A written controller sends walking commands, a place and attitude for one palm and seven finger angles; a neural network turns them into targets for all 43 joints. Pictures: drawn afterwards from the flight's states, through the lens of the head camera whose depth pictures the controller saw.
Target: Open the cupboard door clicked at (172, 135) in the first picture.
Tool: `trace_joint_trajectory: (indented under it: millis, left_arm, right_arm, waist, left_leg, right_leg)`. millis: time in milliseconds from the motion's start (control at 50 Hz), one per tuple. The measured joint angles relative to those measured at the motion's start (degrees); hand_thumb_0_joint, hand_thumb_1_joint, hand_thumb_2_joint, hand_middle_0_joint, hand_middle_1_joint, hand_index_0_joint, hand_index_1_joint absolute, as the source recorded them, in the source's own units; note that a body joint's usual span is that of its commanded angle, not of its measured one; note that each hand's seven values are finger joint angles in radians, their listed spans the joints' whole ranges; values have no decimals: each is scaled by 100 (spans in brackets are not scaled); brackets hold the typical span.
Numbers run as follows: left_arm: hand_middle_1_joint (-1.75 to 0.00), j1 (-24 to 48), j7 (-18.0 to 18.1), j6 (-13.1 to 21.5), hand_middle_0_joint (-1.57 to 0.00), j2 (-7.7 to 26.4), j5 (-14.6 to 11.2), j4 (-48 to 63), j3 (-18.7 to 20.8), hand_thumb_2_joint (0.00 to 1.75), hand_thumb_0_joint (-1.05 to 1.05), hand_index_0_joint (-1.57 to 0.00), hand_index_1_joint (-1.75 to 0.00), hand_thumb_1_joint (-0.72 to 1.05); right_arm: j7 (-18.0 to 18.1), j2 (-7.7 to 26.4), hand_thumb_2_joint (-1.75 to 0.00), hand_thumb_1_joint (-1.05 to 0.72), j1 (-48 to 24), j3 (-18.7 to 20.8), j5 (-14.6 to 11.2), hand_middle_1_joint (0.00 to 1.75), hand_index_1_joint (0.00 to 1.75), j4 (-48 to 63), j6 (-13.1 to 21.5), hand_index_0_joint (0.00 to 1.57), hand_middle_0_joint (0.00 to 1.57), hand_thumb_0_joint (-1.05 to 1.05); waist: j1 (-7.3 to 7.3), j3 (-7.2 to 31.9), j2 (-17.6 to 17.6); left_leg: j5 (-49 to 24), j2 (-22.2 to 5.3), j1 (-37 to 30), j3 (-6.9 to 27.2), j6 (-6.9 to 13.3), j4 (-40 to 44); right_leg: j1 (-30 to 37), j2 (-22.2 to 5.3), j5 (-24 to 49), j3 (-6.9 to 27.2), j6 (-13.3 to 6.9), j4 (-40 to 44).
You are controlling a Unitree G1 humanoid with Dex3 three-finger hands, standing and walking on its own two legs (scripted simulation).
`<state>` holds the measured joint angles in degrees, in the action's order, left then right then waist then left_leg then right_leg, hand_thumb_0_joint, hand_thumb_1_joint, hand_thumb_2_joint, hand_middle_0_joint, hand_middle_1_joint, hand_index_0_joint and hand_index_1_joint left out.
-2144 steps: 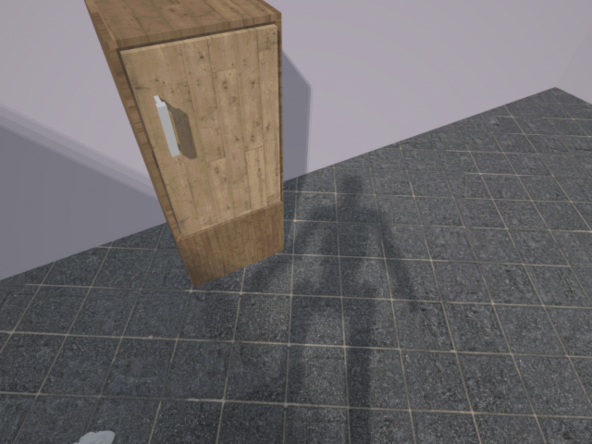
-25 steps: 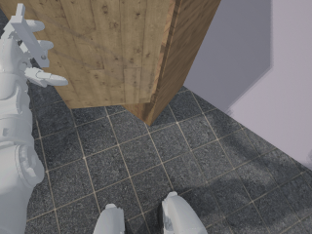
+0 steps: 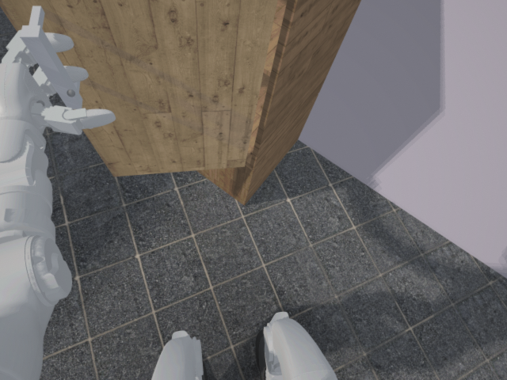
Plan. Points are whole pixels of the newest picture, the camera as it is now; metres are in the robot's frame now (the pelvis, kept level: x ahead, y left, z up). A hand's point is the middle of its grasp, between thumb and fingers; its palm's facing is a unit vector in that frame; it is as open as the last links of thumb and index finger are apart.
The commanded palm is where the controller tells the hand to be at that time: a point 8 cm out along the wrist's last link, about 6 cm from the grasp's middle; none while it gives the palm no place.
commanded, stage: close the thumb around the handle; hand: left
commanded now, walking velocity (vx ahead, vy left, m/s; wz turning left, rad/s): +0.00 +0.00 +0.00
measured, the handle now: (57, 62) +0.58 +0.24 +0.07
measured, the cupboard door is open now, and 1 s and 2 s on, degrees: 45 57 95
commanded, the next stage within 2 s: pull the door open along its arc in 0.46 s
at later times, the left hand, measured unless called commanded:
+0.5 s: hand (72, 93) +0.53 +0.22 +0.07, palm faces +0.05 -1.00 +0.00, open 5.6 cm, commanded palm +0.51 +0.25 +0.06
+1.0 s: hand (80, 133) +0.46 +0.20 +0.07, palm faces +0.00 -1.00 +0.00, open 5.8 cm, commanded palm +0.40 +0.24 +0.06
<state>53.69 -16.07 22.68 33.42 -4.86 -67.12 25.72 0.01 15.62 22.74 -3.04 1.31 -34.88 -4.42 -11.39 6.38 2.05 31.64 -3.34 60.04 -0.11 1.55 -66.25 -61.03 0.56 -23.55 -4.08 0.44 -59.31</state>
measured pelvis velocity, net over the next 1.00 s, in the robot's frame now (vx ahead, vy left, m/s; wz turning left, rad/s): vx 0.02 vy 0.00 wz -0.01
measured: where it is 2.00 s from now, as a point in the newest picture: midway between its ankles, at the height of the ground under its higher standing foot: outside the picture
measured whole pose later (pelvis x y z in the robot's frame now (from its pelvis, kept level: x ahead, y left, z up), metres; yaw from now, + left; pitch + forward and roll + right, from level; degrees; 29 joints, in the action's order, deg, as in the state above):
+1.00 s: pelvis +0.02 +0.00 +0.02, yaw -1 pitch +22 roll -3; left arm 29.6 -15.3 22.1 22.3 -11.2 -44.7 21.1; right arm -1.5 14.9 22.7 -1.0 -0.7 -31.7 -5.4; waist -7.9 8.6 2.0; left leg 31.2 -3.1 51.0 -2.4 1.8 -60.0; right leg -53.5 0.7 -23.4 -1.8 0.9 -54.8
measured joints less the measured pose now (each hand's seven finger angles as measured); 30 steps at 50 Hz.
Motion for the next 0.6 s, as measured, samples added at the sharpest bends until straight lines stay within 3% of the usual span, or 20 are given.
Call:
trace_joint_trajectory:
  millis: [380,600]
  left_arm:
    - [-132,136,60,56,-38,-42,14,-101,-92,82,1,-39,-133,71]
    - [-135,174,104,33,-37,-34,79,-168,-82,83,1,-37,-135,73]
  right_arm:
    - [7,-9,-90,-90,-46,-5,29,30,30,-36,24,20,21,0]
    - [2,-33,-90,-90,-14,-26,31,30,30,-68,-13,20,21,0]
  waist:
    - [2,-8,1]
    - [-7,4,7]
  left_leg:
    - [25,45,85,13,30,-70]
    - [22,44,78,43,18,-58]
  right_leg:
    - [-62,-41,-28,-6,36,-54]
    - [-48,-38,-35,-32,21,-43]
